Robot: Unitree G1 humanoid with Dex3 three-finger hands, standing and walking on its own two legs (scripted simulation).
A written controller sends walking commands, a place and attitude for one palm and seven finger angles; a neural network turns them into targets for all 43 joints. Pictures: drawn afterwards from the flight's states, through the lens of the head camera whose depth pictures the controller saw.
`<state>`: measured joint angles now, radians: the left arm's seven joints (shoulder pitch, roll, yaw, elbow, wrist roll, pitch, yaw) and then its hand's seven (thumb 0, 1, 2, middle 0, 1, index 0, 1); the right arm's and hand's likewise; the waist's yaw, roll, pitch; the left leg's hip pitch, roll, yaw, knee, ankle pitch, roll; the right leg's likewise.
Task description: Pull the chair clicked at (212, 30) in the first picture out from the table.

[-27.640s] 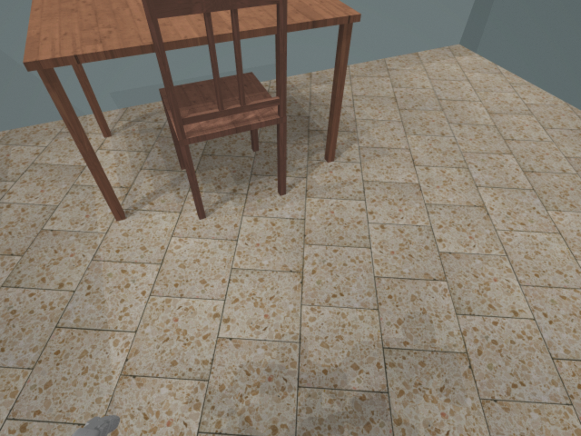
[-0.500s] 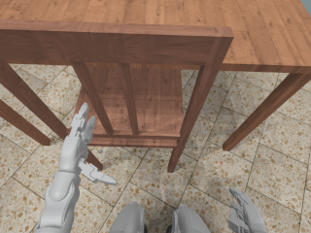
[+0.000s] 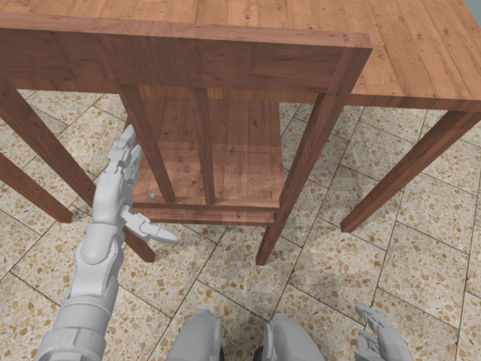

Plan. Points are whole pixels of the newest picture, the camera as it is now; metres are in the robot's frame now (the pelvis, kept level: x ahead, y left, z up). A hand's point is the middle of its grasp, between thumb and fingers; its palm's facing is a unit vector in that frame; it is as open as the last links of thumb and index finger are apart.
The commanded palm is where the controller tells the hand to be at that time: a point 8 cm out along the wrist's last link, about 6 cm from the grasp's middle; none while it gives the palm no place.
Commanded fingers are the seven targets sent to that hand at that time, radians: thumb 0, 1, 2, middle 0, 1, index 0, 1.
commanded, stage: push the fingers through the gap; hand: left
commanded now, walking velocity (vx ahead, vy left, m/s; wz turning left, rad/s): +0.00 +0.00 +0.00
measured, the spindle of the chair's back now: (154, 156) +0.43 +0.16 +0.04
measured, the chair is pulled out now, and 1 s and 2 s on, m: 0.00 0.00 0.00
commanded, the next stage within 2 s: hook a spindle and tug to test in 0.66 s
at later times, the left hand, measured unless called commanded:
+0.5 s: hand (167, 187) +0.39 +0.14 +0.02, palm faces -0.05 -1.00 -0.02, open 16.9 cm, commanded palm +0.37 +0.20 +0.02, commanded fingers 0.00 -0.50 0.30 -0.06 -0.08 -0.06 -0.08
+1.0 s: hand (164, 177) +0.41 +0.15 +0.02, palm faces -0.01 -1.00 -0.06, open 16.3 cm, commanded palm +0.38 +0.19 +0.02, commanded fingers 0.00 -0.50 0.30 -0.29 -0.79 -0.29 -0.79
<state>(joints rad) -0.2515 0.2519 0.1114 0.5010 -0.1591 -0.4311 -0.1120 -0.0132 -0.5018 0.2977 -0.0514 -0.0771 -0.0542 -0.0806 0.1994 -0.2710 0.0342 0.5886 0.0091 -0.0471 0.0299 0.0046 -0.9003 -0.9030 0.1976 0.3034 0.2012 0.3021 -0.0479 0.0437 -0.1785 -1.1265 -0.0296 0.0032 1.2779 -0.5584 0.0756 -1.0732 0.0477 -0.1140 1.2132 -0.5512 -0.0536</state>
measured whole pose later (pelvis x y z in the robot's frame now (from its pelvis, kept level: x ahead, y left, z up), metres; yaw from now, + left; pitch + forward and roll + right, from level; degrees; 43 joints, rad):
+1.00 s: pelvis +0.00 +0.00 +0.00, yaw -1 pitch +25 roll -3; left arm -0.41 0.24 0.16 0.65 -0.12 -0.48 -0.08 -0.01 -0.50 0.30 -0.14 -0.33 -0.14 -0.33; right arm 0.20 -0.27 0.03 0.60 0.00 -0.04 0.04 0.00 -0.90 -0.90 0.20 0.30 0.20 0.30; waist -0.07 0.04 -0.16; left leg -1.15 -0.02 0.02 1.28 -0.55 0.07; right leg -1.11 0.05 -0.10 1.22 -0.54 -0.05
